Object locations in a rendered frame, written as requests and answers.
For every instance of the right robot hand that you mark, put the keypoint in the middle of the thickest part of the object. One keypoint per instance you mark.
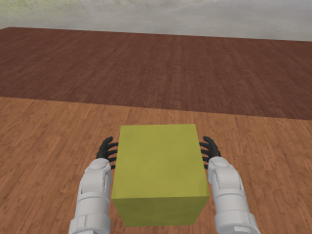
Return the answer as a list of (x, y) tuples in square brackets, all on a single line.
[(212, 152)]

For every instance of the carton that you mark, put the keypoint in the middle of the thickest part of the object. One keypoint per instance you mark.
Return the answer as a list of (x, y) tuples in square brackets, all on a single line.
[(159, 177)]

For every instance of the right robot forearm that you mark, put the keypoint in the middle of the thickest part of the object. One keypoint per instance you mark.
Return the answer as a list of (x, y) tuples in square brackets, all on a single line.
[(233, 215)]

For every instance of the left robot forearm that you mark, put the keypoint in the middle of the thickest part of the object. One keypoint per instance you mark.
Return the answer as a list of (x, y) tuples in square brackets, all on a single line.
[(93, 199)]

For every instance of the left robot hand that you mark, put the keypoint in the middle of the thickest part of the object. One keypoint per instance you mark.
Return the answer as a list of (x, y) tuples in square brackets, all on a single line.
[(104, 153)]

